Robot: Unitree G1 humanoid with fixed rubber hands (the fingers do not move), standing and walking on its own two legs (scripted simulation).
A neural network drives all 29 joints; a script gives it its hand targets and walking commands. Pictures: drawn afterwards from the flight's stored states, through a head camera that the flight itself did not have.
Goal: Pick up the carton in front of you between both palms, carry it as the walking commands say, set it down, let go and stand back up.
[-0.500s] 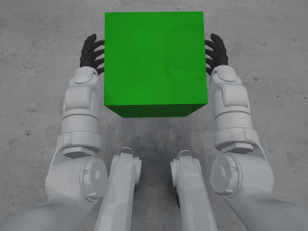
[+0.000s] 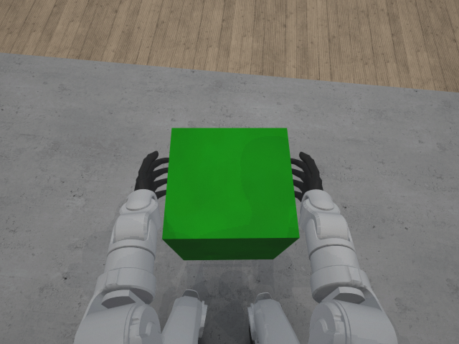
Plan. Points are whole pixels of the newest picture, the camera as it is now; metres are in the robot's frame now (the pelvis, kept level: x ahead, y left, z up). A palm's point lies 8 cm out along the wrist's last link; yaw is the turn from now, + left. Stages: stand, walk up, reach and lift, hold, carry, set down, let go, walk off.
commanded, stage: reach and lift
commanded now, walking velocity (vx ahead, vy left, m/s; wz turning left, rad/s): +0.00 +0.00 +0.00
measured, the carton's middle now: (229, 202) +0.40 +0.01 -0.11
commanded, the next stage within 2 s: hold in 1.56 s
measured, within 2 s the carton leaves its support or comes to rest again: neither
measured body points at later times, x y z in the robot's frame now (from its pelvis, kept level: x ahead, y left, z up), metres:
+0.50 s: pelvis +0.05 +0.00 +0.11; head +0.04 +0.01 +0.56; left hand +0.35 +0.16 +0.10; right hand +0.35 -0.15 +0.10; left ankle +0.06 +0.14 -0.62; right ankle +0.05 -0.13 -0.62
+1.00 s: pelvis +0.03 +0.00 +0.12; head +0.01 +0.00 +0.56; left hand +0.34 +0.16 +0.13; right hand +0.34 -0.15 +0.13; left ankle +0.06 +0.14 -0.62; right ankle +0.05 -0.13 -0.62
